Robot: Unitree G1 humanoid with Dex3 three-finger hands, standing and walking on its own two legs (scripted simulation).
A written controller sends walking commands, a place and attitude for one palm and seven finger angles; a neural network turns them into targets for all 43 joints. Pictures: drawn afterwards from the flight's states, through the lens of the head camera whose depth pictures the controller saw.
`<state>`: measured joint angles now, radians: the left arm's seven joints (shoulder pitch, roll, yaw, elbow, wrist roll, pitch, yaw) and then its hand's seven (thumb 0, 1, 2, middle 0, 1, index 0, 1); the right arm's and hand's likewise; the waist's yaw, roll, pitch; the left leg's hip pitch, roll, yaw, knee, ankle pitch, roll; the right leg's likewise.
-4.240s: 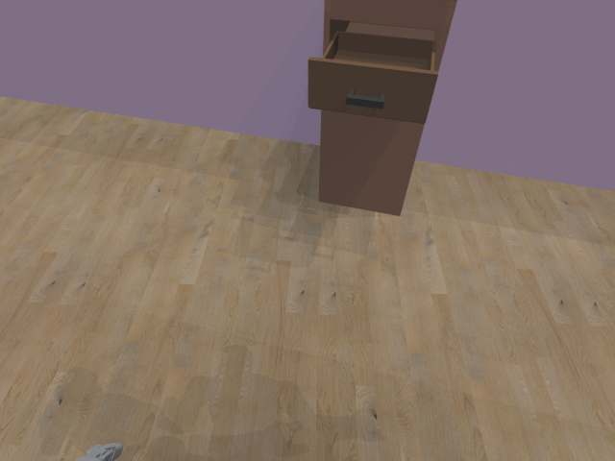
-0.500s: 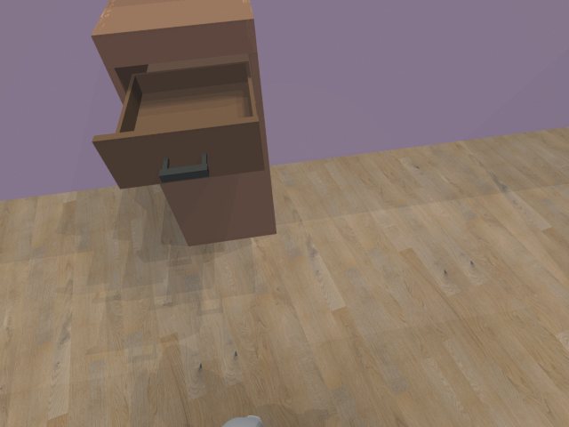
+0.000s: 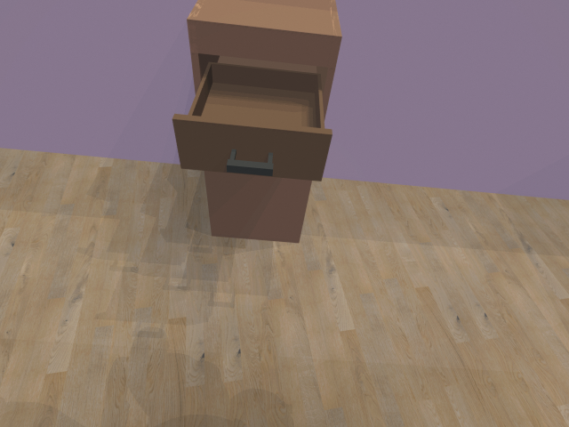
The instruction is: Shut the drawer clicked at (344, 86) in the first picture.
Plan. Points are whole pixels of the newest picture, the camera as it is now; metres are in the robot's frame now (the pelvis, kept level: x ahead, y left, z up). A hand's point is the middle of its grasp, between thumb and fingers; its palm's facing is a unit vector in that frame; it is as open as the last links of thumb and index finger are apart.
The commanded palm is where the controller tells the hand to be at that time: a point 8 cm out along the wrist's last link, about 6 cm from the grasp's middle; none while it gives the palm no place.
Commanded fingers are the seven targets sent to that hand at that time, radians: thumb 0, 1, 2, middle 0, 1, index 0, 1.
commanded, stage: take the last steps up to it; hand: left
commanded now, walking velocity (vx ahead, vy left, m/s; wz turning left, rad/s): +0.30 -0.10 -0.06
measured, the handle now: (251, 161) +0.64 +0.13 -0.03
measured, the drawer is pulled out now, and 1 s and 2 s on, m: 0.30 0.30 0.30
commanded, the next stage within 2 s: come to a stop and stand still in 0.96 s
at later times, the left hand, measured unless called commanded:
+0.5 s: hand (234, 358) +0.26 +0.10 -0.17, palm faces -0.03 -0.98 -0.18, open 7.4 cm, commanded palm none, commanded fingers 0.00 0.90 0.90 -0.20 -0.30 -0.20 -0.30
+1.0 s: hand (216, 369) +0.24 +0.13 -0.18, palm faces +0.06 -0.99 -0.12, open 7.4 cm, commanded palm none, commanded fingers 0.00 0.90 0.90 -0.20 -0.30 -0.20 -0.30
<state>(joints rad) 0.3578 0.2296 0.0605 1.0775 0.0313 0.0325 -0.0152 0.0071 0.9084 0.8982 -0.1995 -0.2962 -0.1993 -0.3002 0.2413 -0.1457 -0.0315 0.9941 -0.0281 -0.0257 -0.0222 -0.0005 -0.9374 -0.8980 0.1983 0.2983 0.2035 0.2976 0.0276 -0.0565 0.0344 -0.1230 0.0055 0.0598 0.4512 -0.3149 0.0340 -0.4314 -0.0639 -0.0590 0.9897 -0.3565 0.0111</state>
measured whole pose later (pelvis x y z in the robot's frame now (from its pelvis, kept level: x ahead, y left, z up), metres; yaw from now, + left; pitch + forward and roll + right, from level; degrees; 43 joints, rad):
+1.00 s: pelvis +0.28 -0.04 +0.00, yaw -1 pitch -2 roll -1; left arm 0.35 0.17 0.05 1.13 0.03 -0.01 -0.01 0.01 0.91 0.90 -0.20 -0.30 -0.20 -0.30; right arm 0.21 -0.14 -0.04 1.02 -0.02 -0.07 -0.03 -0.01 -0.95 -0.90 0.20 0.30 0.20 0.30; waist 0.03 -0.05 0.05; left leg -0.21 0.03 0.17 0.46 -0.22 0.06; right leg -0.42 -0.07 -0.06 1.08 -0.35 0.00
